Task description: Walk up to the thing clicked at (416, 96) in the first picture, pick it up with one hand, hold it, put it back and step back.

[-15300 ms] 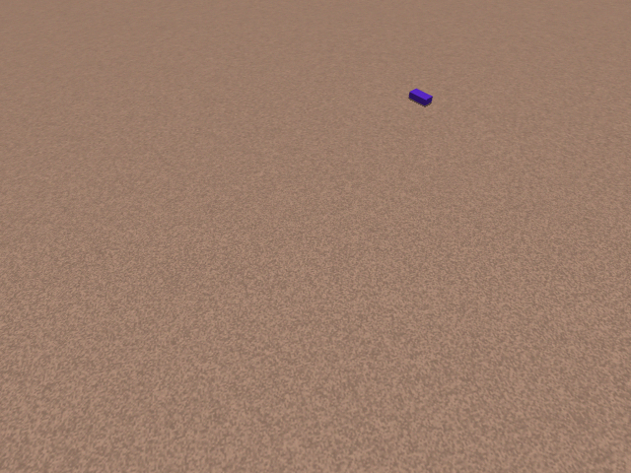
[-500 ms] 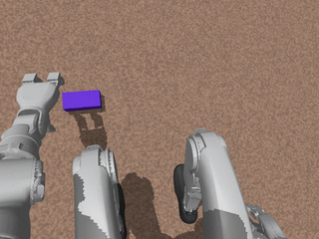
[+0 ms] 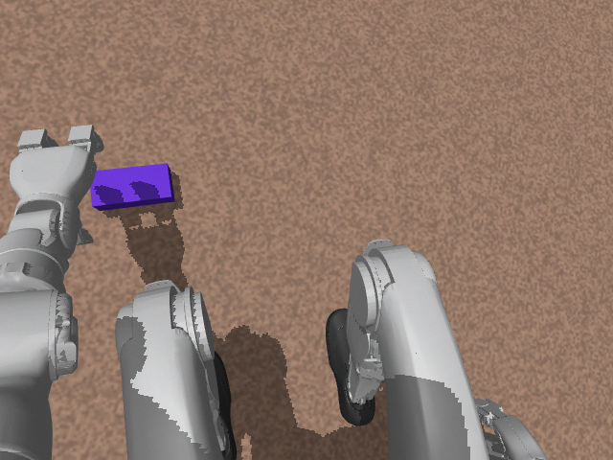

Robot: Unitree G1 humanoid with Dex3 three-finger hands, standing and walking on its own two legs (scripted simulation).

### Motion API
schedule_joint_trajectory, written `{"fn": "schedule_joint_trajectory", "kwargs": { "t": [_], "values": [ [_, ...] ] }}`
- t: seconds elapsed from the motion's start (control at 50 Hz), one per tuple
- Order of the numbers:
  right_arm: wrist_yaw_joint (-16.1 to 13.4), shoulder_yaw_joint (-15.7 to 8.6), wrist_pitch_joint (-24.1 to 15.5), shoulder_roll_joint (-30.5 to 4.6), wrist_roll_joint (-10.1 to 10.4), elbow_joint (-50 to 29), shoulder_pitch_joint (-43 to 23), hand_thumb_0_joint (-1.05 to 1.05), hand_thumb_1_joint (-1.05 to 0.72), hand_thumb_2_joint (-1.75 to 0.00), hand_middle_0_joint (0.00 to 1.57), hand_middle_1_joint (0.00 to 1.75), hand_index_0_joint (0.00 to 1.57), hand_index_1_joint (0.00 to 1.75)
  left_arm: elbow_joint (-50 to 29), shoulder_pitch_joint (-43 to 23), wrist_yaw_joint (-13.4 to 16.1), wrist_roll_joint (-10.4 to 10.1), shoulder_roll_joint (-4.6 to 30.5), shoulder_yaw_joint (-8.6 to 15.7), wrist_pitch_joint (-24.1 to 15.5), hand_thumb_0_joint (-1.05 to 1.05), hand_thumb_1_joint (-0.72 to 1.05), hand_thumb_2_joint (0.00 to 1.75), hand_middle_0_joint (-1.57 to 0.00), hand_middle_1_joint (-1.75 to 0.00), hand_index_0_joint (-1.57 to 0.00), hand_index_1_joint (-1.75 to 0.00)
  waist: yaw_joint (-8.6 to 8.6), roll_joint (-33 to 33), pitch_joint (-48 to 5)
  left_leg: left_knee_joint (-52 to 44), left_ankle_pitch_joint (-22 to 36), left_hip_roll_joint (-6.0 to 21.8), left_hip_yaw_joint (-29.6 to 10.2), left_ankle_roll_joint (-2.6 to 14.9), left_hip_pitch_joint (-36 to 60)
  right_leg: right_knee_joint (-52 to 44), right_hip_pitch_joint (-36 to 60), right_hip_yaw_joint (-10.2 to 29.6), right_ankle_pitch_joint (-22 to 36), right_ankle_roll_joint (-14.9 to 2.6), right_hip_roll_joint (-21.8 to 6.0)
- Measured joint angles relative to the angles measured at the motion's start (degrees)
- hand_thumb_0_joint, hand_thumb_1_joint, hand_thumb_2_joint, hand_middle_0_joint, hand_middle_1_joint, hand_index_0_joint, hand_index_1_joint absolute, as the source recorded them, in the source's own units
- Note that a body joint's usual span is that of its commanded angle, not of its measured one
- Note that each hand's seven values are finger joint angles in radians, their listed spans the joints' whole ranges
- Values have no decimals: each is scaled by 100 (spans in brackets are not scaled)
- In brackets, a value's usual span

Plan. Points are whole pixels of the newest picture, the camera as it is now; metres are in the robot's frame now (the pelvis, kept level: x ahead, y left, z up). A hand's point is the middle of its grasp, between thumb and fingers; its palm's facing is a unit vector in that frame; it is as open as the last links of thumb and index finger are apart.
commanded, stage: rise first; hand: left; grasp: from above
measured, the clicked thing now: (133, 187) +0.50 +0.22 -0.32
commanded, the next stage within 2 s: approach in 1.92 s
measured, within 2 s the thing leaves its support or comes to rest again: neither
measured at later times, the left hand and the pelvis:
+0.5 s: hand (82, 197) +0.46 +0.26 -0.20, palm faces -0.47 -0.04 -0.88, open 14.1 cm; pelvis +0.00 +0.00 -0.01, yaw -1 degrees
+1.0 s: hand (77, 188) +0.47 +0.27 -0.20, palm faces -0.45 -0.04 -0.89, open 14.1 cm; pelvis +0.00 +0.00 -0.01, yaw -2 degrees
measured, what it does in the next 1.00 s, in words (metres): stands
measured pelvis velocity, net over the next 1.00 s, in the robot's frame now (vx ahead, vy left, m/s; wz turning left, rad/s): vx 0.00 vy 0.00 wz -0.03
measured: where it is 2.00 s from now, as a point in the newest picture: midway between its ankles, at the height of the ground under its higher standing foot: (286, 407)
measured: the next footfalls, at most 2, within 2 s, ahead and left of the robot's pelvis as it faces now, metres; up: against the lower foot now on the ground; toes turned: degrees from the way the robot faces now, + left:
none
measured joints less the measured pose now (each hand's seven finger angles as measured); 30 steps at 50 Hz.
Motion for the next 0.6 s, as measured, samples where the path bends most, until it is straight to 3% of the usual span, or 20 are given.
{"fn": "schedule_joint_trajectory", "kwargs": {
  "t": [0.6],
  "values": [
    [91, 253, -97, -74, -115, -69, 33, 0, -91, -90, 21, 30, 20, 30, 245, -158, 117, 85, 256, 66, -37, 0, -52, 101, -8, -100, -8, -100, -182, -43, 146, 322, 31, -19, -132, 2, -233, 221, -164, -91, 68, 25, 27]
  ]
}}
